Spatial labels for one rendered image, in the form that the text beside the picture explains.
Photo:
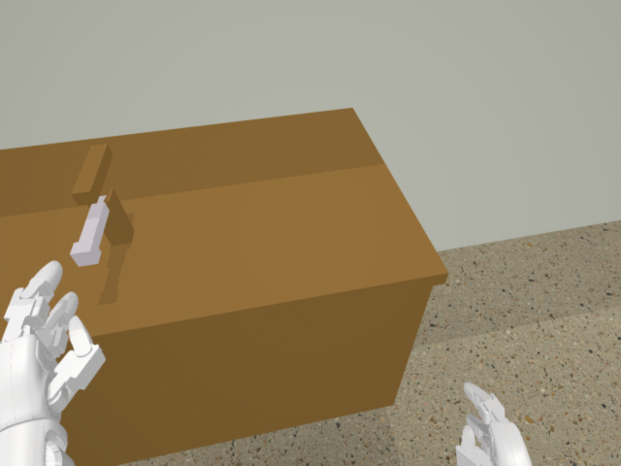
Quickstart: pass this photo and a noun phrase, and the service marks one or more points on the left robot hand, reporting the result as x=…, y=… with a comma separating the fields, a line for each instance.
x=30, y=345

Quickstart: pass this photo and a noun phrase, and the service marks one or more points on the tap lever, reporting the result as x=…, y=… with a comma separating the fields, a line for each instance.
x=86, y=251

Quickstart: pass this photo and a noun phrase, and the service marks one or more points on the counter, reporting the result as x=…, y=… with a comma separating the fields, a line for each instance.
x=254, y=276

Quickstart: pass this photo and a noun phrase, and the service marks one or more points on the right robot hand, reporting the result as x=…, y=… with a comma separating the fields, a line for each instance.
x=501, y=441

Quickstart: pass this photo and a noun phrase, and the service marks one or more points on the left robot forearm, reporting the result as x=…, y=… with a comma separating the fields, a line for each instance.
x=35, y=442

